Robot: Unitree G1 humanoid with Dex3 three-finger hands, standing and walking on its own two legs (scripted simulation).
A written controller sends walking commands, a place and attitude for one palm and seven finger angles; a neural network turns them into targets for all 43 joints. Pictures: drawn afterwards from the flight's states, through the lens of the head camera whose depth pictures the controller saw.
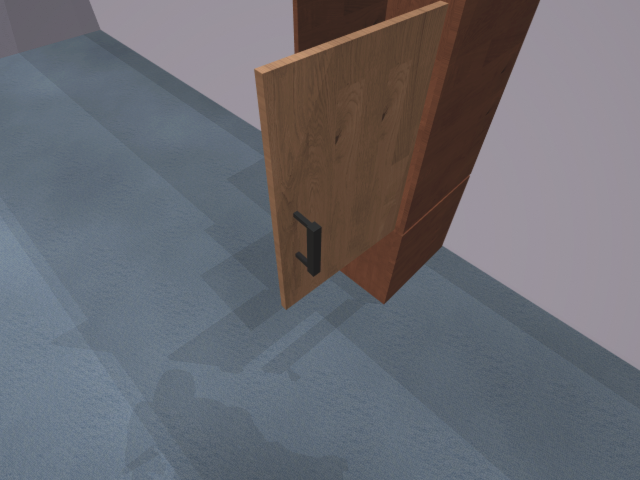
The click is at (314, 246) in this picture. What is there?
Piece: cupboard door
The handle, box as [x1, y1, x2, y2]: [293, 211, 321, 276]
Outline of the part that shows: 296,211 293,213 293,216 307,228 307,257 306,258 299,252 295,254 307,267 307,270 313,276 319,272 320,267 321,227 314,221 311,223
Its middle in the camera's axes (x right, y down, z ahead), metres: -0.03 +0.01 +0.76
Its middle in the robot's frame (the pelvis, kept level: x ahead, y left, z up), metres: +0.55 +0.06 -0.11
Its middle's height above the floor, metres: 0.67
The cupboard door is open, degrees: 86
